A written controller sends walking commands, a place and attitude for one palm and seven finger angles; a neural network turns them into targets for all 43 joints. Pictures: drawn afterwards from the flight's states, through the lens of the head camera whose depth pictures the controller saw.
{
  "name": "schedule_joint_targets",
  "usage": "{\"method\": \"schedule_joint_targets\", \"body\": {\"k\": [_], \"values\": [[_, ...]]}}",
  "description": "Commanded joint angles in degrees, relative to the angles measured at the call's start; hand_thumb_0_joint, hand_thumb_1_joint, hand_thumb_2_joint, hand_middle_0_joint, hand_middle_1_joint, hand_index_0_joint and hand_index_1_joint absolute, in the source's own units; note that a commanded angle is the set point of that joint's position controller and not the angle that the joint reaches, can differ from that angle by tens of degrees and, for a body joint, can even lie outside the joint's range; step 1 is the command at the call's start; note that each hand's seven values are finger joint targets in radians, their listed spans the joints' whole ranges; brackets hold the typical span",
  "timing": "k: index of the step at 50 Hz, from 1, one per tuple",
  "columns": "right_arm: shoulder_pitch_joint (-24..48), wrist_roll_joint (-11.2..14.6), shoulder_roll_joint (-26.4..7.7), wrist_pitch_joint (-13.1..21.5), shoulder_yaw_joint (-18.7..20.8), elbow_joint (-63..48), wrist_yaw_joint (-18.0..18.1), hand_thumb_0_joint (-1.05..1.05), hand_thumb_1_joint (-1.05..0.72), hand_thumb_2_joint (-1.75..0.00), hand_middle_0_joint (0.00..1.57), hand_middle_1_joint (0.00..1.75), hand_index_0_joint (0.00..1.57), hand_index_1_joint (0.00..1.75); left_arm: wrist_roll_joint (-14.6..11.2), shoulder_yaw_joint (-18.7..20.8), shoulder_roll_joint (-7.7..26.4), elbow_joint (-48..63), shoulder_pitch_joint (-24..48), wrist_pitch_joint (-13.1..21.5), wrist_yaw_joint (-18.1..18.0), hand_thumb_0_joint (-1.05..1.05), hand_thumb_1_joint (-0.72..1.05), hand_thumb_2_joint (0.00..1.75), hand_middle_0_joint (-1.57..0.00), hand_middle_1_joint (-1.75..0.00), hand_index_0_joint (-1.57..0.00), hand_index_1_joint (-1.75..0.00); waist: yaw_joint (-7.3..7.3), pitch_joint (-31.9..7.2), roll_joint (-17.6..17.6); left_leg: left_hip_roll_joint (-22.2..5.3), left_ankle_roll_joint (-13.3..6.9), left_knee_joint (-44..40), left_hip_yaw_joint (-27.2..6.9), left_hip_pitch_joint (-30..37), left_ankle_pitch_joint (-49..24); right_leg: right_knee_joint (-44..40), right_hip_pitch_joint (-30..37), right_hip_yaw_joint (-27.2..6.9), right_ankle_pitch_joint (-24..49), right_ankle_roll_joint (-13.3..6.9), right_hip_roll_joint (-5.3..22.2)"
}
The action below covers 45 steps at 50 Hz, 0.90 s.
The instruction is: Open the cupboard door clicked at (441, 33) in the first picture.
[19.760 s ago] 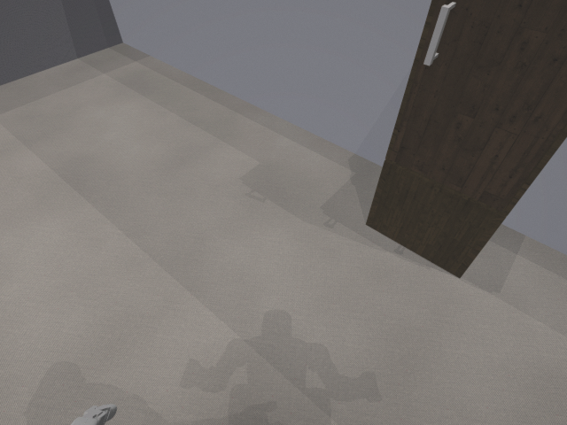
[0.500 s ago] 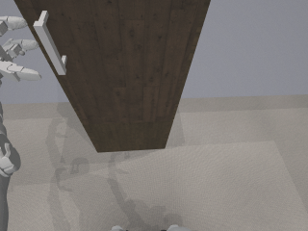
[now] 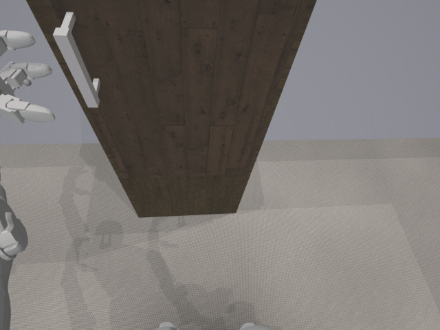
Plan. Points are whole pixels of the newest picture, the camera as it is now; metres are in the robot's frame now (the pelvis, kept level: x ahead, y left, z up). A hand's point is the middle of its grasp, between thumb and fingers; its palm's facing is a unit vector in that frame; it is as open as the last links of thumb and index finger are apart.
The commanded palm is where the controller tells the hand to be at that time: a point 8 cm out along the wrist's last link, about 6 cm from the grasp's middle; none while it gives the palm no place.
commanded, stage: move the hooked fingers beside the handle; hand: left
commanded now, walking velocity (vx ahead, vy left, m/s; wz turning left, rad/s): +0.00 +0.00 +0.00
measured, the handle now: (82, 64) +0.54 +0.21 +0.14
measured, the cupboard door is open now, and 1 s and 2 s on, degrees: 0 0 0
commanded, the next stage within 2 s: slide the fingers in behind the handle in 0.28 s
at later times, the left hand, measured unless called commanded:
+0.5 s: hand (35, 82) +0.49 +0.26 +0.15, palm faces +0.03 -1.00 -0.01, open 14.0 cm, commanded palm +0.47 +0.31 +0.14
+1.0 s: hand (66, 83) +0.49 +0.22 +0.14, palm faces +0.02 -1.00 +0.00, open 14.0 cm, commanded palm +0.47 +0.27 +0.14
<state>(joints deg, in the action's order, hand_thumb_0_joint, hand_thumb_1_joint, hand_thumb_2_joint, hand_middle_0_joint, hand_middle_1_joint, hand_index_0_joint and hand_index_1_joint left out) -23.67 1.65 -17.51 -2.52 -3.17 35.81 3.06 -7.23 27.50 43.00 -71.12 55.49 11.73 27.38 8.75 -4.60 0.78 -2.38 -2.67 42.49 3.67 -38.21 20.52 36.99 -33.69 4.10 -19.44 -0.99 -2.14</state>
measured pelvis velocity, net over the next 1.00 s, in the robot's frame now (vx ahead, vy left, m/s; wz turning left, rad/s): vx -0.01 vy -0.01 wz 0.01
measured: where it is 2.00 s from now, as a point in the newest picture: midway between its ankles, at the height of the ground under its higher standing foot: outside the picture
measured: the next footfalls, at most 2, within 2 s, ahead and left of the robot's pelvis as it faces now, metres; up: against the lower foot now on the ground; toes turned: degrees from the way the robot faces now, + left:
none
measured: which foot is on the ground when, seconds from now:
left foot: down 0.00-1.00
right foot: down 0.00-1.00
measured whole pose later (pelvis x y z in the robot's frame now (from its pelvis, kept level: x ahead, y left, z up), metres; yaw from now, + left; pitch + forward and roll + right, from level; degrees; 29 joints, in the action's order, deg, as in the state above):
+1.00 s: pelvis -0.01 -0.01 +0.00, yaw +0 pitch +16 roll -3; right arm -23.2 1.3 -17.2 -0.8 -3.2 36.0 2.4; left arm -6.1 24.1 37.0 -70.5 57.4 12.5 20.6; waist 9.5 -4.4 1.4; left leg -2.6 -2.0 43.6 3.0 -39.4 19.9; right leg 39.0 -35.1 4.6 -19.5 -1.7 -2.3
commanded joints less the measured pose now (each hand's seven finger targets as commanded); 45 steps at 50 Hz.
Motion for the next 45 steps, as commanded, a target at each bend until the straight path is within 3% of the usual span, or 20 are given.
{"method": "schedule_joint_targets", "body": {"k": [1,3,4,8,11,12,15,17,18,21,23,25,28,31,33,34,37,39,41,45], "values": [[-9.0,-0.1,-11.0,0.8,4.2,-2.6,1.0,0.0,-0.9,-0.9,0.2,0.3,0.2,0.3,-1.0,0.7,17.2,12.1,27.2,3.9,0.5,0.0,-0.5,0.3,-0.3,-1.2,-0.3,-1.2,0.72,-22.4,8.2,0.1,0.4,-1.8,-6.5,22.7,-26.7,-1.7,1.8,-2.6,21.6,0.2,-1.0],[-9.2,-0.3,-10.9,0.8,4.1,-2.4,1.0,0.0,-0.9,-0.9,0.2,0.3,0.2,0.3,-0.7,-0.3,16.3,13.2,28.3,4.6,0.4,0.0,-0.5,0.3,-0.3,-1.2,-0.3,-1.2,0.59,-23.8,11.7,-0.1,1.1,-1.4,-7.3,25.6,-29.6,-1.3,-0.2,-2.3,20.8,-0.1,-1.0],[-9.2,-0.4,-10.9,0.9,4.2,-2.1,0.9,0.0,-0.9,-0.9,0.2,0.3,0.2,0.3,-0.9,-0.7,15.4,13.0,28.9,4.6,0.4,0.0,-0.5,0.3,-0.3,-1.2,-0.3,-1.2,1.21,-24.0,10.8,-0.3,1.1,-1.2,-7.5,26.2,-29.5,-1.5,-0.9,-2.2,20.4,0.0,-1.2],[-9.4,-0.6,-10.9,1.0,4.3,-2.0,0.8,0.0,-0.9,-0.9,0.2,0.3,0.2,0.3,-1.7,-0.3,14.6,13.9,28.7,4.7,0.4,0.0,-0.5,0.3,-0.3,-1.2,-0.3,-1.2,0.66,-27.0,11.3,-0.6,1.5,-0.8,-8.0,28.2,-33.0,-1.1,-0.6,-1.9,21.3,-0.1,-1.2],[-9.4,-0.6,-11.0,0.9,4.4,-2.2,0.5,0.0,-0.9,-0.9,0.2,0.3,0.2,0.3,-2.0,0.6,15.1,12.7,26.3,3.8,0.2,0.0,-0.5,0.3,-0.3,-1.2,-0.3,-1.2,0.06,-25.8,8.0,-0.4,1.2,-1.0,-7.7,26.0,-31.4,-1.2,1.0,-1.8,21.6,0.0,-1.3],[-9.4,-0.5,-11.0,0.8,4.3,-2.5,0.6,0.0,-0.9,-0.9,0.2,0.3,0.2,0.3,-2.1,1.4,15.8,12.7,24.8,3.7,0.1,0.0,-0.5,0.3,-0.3,-1.2,-0.3,-1.2,-0.61,-26.2,8.2,-0.3,0.9,-1.0,-7.3,25.4,-32.3,-1.0,2.0,-2.0,22.7,-0.1,-1.2],[-8.9,-0.4,-10.7,0.5,4.2,-2.7,0.4,0.0,-0.9,-0.9,0.2,0.3,0.2,0.3,-0.8,-0.6,14.3,11.9,25.9,2.8,-0.9,0.0,-0.5,0.3,-0.3,-1.2,-0.3,-1.2,0.05,-22.3,9.5,-0.2,1.0,-1.5,-7.1,23.3,-28.8,-1.3,0.1,-1.8,20.6,0.1,-1.1],[-9.2,-0.5,-11.1,0.3,4.0,-3.2,0.5,0.0,-0.9,-0.9,0.2,0.3,0.2,0.3,-0.5,2.2,17.9,11.4,24.7,3.0,-1.7,0.0,-0.5,0.3,-0.3,-1.2,-0.3,-1.2,-0.42,-21.7,6.8,0.0,0.5,-1.7,-6.9,21.1,-27.0,-1.2,1.7,-2.0,20.4,-0.1,-1.2],[-9.1,-0.4,-11.1,0.3,4.1,-3.4,0.6,0.0,-0.9,-0.9,0.2,0.3,0.2,0.3,-0.2,3.0,19.7,13.3,26.6,3.6,-2.0,0.0,-0.5,0.3,-0.3,-1.2,-0.3,-1.2,-0.47,-23.7,8.0,0.1,0.7,-1.8,-6.9,21.5,-27.0,-1.0,2.9,-2.4,21.1,0.1,-1.0],[-8.8,-0.4,-10.7,0.6,4.0,-3.6,0.4,0.0,-0.9,-0.9,0.2,0.3,0.2,0.3,-0.4,0.9,16.8,14.2,27.4,4.8,-1.9,0.0,-0.5,0.3,-0.3,-1.2,-0.3,-1.2,0.18,-23.8,8.5,0.1,0.6,-1.8,-6.7,21.7,-25.3,-1.2,2.7,-2.4,20.5,0.1,-1.1],[-9.0,-0.5,-10.6,0.7,4.3,-3.4,0.3,0.0,-0.9,-0.9,0.2,0.3,0.2,0.3,-1.0,0.5,15.4,16.4,27.2,6.0,-1.6,0.0,-0.5,0.3,-0.3,-1.2,-0.3,-1.2,-0.1,-26.6,10.3,-0.1,0.9,-1.3,-7.0,25.2,-27.6,-1.1,2.1,-2.4,20.7,-0.1,-1.4],[-8.9,-0.4,-10.7,0.7,4.2,-2.7,0.4,0.0,-0.9,-0.9,0.2,0.3,0.2,0.3,-1.5,0.2,14.8,14.6,26.9,5.7,-1.2,0.0,-0.5,0.3,-0.3,-1.2,-0.3,-1.2,0.6,-24.7,9.0,-0.2,0.7,-1.5,-6.8,23.7,-25.1,-1.5,1.6,-2.5,19.7,0.0,-1.3],[-8.9,-0.1,-10.8,0.8,4.2,-2.7,0.6,0.0,-0.9,-0.9,0.2,0.3,0.2,0.3,-2.2,0.6,14.7,11.9,24.5,4.2,-0.4,0.0,-0.5,0.3,-0.3,-1.2,-0.3,-1.2,0.04,-23.5,6.6,0.2,0.1,-1.9,-6.1,20.8,-23.1,-1.7,3.4,-2.6,20.2,0.1,-1.1],[-8.6,-0.1,-10.6,0.9,4.1,-3.1,0.5,0.0,-0.9,-0.9,0.2,0.3,0.2,0.3,-1.4,-0.1,14.4,12.0,23.9,3.1,-0.9,0.0,-0.5,0.3,-0.3,-1.2,-0.3,-1.2,-0.39,-21.7,7.4,0.4,0.0,-2.3,-6.1,19.5,-21.7,-1.9,3.1,-2.7,19.1,0.0,-0.9],[-8.5,-0.2,-10.3,1.1,4.1,-3.3,0.4,0.0,-0.9,-0.9,0.2,0.3,0.2,0.3,-1.3,-0.9,13.2,14.9,25.2,3.7,-1.9,0.0,-0.5,0.3,-0.3,-1.2,-0.3,-1.2,-0.53,-23.0,9.1,0.3,0.3,-2.3,-6.4,21.7,-23.7,-1.7,2.7,-2.4,19.6,-0.1,-1.0],[-8.3,-0.2,-10.1,1.2,4.1,-3.2,0.2,0.0,-0.9,-0.9,0.2,0.3,0.2,0.3,-1.4,-2.5,10.9,15.3,26.1,3.9,-2.3,0.0,-0.5,0.3,-0.3,-1.2,-0.3,-1.2,0.24,-22.4,9.4,0.3,0.3,-2.3,-6.4,22.2,-23.1,-1.9,1.7,-2.4,18.9,0.0,-1.1],[-8.6,-0.4,-10.3,1.5,4.4,-3.0,0.2,0.0,-0.9,-0.9,0.2,0.3,0.2,0.3,-2.1,-1.1,11.0,16.3,26.3,5.0,-3.4,0.0,-0.5,0.3,-0.3,-1.2,-0.3,-1.2,0.19,-23.4,6.8,0.1,0.2,-2.1,-6.7,22.6,-22.9,-1.7,2.3,-2.3,18.6,-0.2,-1.3],[-8.1,-0.3,-10.1,1.8,4.3,-2.6,0.1,0.0,-0.9,-0.9,0.2,0.3,0.2,0.3,-2.1,-2.9,8.8,14.9,28.0,4.7,-3.9,0.0,-0.5,0.3,-0.3,-1.2,-0.3,-1.2,0.96,-21.7,6.9,0.2,0.2,-2.5,-6.7,21.6,-20.5,-2.0,1.6,-2.4,17.2,0.1,-1.1],[-8.0,-0.3,-10.2,2.0,4.2,-2.5,0.1,0.0,-0.9,-0.9,0.2,0.3,0.2,0.3,-1.4,-3.4,8.3,13.6,27.8,4.2,-4.7,0.0,-0.5,0.3,-0.3,-1.2,-0.3,-1.2,0.92,-20.4,7.9,0.2,0.3,-2.8,-6.9,21.0,-18.8,-2.1,0.3,-2.4,15.4,-0.1,-0.9],[-8.5,-0.4,-10.2,2.3,4.0,-2.4,0.3,0.0,-0.9,-0.9,0.2,0.3,0.2,0.3,-0.1,-1.3,11.9,12.4,29.8,3.8,-6.5,0.0,-0.5,0.3,-0.3,-1.2,-0.3,-1.2,1.09,-21.4,5.0,0.6,-0.2,-2.5,-6.4,18.0,-18.2,-1.9,3.4,-3.1,17.2,0.3,-0.6]]}}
